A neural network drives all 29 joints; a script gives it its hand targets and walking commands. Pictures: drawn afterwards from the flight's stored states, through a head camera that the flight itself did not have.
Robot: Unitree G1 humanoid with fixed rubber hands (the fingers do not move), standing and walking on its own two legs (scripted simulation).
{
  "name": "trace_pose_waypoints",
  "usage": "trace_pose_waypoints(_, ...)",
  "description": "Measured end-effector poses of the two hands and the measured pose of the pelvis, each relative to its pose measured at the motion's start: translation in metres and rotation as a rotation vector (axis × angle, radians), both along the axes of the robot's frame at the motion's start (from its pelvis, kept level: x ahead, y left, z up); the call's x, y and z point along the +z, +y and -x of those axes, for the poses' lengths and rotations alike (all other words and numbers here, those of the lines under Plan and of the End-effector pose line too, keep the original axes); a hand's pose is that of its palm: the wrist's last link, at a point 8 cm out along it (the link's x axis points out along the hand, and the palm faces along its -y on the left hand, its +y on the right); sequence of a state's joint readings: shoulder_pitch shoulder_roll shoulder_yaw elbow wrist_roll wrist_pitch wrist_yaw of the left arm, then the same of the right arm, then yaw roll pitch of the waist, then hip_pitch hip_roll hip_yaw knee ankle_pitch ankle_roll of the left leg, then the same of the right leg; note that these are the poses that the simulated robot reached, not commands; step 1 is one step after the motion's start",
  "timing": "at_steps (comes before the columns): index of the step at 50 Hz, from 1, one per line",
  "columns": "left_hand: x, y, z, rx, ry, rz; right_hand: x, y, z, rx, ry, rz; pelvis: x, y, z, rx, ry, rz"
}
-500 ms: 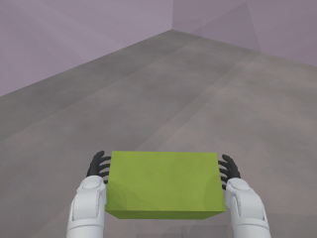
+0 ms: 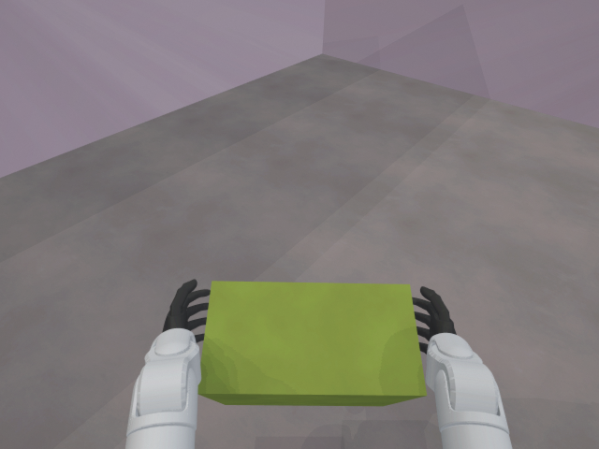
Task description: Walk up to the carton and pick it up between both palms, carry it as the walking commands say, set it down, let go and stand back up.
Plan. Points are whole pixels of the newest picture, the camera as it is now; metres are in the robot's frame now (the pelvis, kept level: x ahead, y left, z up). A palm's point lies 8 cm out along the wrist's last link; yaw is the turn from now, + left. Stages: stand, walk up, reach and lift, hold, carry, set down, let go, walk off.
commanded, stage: hold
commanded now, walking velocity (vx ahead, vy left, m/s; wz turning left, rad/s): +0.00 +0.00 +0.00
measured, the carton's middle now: (307, 351) +0.30 -0.01 -0.05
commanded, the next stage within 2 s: set down in 0.26 s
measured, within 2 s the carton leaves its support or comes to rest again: neither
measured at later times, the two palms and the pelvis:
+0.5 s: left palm (179, 339) +0.28 +0.17 +0.03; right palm (432, 330) +0.29 -0.18 +0.03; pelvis +0.01 -0.01 +0.01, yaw +0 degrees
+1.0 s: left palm (203, 345) +0.31 +0.15 -0.04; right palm (428, 352) +0.30 -0.20 -0.06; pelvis +0.00 -0.02 -0.01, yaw +1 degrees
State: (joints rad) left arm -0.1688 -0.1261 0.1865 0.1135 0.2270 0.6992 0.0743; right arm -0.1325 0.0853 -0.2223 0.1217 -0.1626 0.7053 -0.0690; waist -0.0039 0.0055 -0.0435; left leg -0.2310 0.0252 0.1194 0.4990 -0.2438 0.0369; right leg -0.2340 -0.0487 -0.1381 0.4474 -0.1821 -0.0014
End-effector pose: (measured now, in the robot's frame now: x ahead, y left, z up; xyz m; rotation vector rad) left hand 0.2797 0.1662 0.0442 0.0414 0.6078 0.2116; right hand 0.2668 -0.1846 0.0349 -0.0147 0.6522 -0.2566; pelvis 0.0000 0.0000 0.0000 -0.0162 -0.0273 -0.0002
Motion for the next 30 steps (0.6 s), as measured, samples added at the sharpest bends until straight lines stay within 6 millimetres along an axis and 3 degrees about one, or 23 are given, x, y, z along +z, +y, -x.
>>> trace_pose_waypoints(10,0.006,0.002,-0.008,0.007,-0.011,0.003,0.003,0.002,-0.009,0.011,-0.011,-0.01,0.0,-0.002,0.003,0.009,-0.008,-0.001)
trace_pose_waypoints(20,-0.003,0.004,-0.008,0.028,0.03,0.0,0.003,0.002,-0.025,0.027,0.016,-0.026,0.005,-0.006,-0.009,0.009,0.011,-0.004)
trace_pose_waypoints(30,-0.023,0.002,-0.003,0.021,0.078,0.002,-0.022,-0.001,-0.02,0.042,0.06,-0.029,0.005,-0.007,-0.008,0.009,0.014,-0.006)
